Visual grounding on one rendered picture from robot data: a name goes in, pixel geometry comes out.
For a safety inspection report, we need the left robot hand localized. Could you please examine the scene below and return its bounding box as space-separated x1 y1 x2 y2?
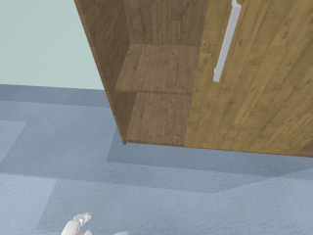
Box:
61 212 92 235

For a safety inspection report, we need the handle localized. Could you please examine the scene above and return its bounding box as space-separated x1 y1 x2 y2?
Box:
213 0 242 82

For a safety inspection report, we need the wardrobe door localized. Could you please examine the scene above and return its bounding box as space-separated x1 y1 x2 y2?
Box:
298 139 313 153
184 0 313 156

